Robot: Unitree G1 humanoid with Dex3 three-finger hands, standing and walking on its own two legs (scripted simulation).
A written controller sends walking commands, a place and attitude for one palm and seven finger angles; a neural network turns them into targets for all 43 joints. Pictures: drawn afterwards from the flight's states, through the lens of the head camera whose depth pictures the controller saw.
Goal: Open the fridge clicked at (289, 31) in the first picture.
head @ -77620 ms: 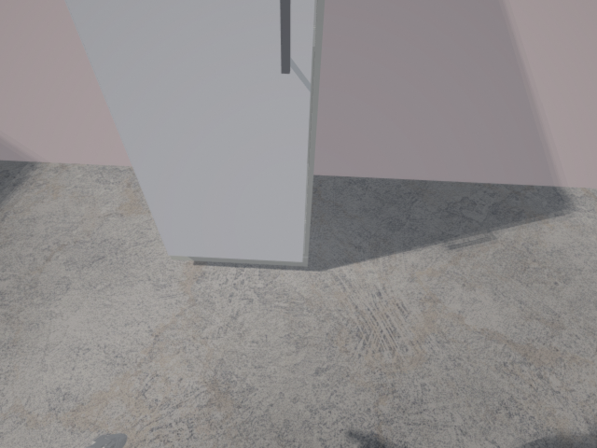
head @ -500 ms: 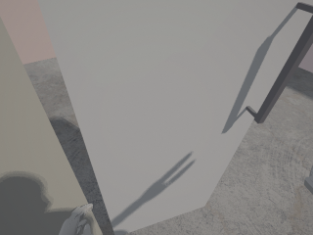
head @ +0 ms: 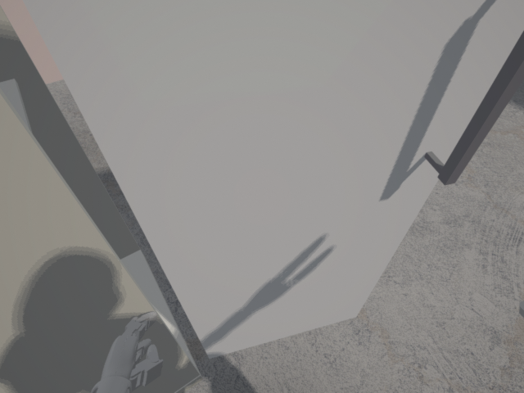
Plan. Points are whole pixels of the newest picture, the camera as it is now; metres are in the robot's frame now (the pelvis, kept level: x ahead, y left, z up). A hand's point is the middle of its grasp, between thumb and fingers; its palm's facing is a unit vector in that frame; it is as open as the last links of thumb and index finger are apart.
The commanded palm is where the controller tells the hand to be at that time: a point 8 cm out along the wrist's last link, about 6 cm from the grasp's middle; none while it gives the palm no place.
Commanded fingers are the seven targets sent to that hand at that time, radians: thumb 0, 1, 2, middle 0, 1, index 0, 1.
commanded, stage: step back with the hand held close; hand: right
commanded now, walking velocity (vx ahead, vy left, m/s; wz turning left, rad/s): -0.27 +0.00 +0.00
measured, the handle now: (485, 89) +0.44 -0.26 +0.26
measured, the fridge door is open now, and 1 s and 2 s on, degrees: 109 109 109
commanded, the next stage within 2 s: stop stepping back and stand still in 1.02 s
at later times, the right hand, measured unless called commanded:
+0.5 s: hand out of the picture +0.14 -0.28 +0.16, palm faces +0.44 +0.81 -0.39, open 7.4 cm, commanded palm +0.07 -0.32 +0.18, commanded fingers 0.00 -0.90 -0.90 0.20 0.30 0.20 0.30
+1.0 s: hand out of the picture +0.07 -0.28 +0.17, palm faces +0.38 +0.85 -0.37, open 7.4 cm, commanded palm +0.01 -0.32 +0.18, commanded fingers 0.00 -0.90 -0.90 0.20 0.30 0.20 0.30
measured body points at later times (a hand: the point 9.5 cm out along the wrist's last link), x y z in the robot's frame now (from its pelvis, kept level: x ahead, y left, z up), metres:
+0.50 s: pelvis -0.06 -0.01 -0.02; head -0.05 -0.05 +0.43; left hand +0.11 +0.23 -0.08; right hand +0.11 -0.32 +0.18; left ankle -0.02 +0.14 -0.73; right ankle +0.03 -0.08 -0.74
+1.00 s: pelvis -0.13 -0.02 -0.02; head -0.14 -0.08 +0.43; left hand +0.02 +0.23 -0.07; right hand +0.05 -0.32 +0.19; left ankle -0.16 +0.15 -0.73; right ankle -0.06 -0.09 -0.74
